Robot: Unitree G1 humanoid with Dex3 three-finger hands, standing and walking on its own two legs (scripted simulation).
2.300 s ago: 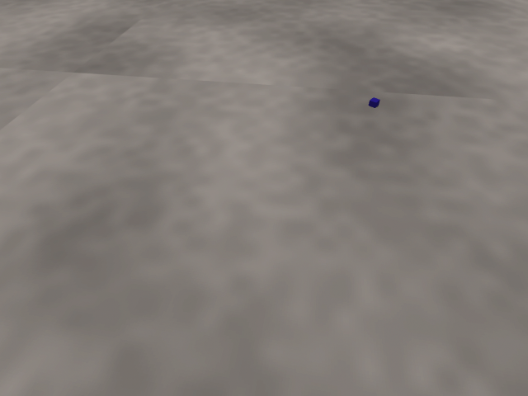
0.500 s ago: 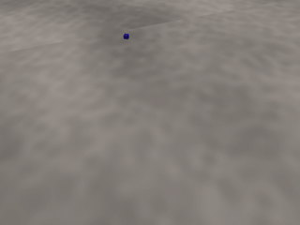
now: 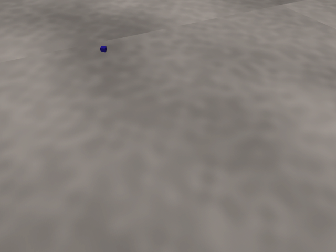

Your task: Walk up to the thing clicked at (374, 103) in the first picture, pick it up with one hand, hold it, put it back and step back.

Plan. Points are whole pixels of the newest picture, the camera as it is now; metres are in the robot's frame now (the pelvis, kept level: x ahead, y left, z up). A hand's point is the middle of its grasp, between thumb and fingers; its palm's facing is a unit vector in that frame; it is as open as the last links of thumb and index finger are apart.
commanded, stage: walk up
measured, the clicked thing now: (103, 48) +2.29 +0.72 -0.74
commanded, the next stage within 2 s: stand in 0.68 s
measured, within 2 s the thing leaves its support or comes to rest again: neither
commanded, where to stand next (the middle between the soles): +0.08 +0.01 m, yaw -3 degrees
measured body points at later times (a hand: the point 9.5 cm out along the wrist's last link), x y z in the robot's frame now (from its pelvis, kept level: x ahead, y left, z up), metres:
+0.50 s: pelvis +0.01 -0.01 +0.01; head +0.02 -0.01 +0.46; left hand +0.12 +0.29 -0.11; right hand +0.08 -0.31 -0.12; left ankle +0.03 +0.12 -0.72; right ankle +0.01 -0.13 -0.72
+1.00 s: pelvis +0.01 +0.00 +0.02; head +0.02 +0.00 +0.47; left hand +0.12 +0.29 -0.11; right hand +0.07 -0.31 -0.11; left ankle +0.03 +0.12 -0.72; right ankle +0.01 -0.13 -0.72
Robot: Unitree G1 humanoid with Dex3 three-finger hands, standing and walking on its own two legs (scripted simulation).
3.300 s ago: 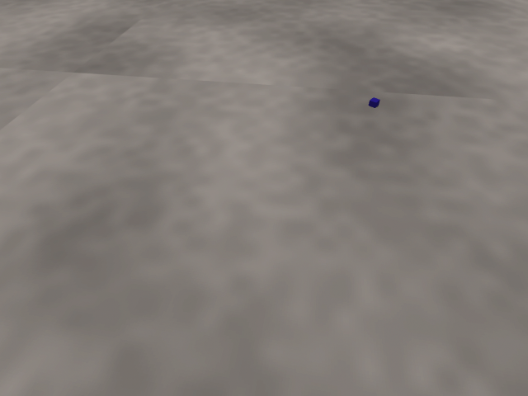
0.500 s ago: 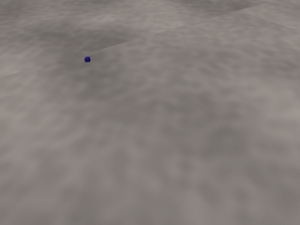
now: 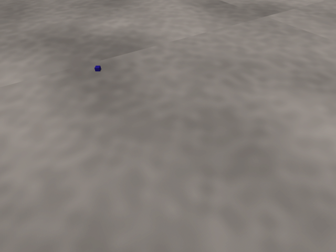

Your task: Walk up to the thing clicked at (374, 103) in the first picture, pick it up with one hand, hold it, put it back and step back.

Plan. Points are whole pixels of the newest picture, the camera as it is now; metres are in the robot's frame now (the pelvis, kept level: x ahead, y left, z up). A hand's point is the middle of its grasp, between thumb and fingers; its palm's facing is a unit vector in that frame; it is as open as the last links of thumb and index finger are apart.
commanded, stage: stand
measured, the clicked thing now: (97, 68) +2.24 +0.85 -0.76
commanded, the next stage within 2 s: none
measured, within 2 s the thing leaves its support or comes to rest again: neither
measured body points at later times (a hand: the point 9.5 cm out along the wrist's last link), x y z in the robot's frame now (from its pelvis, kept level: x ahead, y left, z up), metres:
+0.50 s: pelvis +0.00 +0.00 +0.00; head +0.01 +0.00 +0.45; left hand +0.06 +0.30 -0.13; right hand +0.09 -0.30 -0.13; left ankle +0.01 +0.13 -0.75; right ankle +0.01 -0.13 -0.75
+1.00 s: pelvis +0.01 +0.00 +0.00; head +0.02 +0.00 +0.45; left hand +0.08 +0.30 -0.13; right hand +0.09 -0.30 -0.13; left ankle +0.01 +0.13 -0.75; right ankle +0.01 -0.13 -0.75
